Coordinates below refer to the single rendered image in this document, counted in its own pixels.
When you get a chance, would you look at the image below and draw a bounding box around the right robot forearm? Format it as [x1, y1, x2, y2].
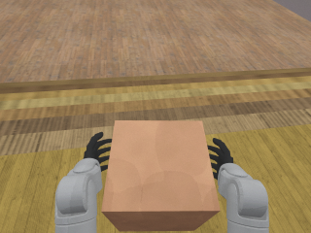
[218, 163, 269, 233]

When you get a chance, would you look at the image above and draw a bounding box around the left robot forearm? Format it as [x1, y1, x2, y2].
[54, 158, 103, 233]

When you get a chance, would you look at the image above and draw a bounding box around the robot right hand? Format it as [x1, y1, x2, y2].
[207, 138, 234, 180]

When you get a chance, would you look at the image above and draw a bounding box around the robot left hand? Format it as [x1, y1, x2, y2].
[83, 132, 113, 172]

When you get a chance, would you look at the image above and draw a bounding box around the carton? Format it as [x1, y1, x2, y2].
[101, 120, 221, 232]

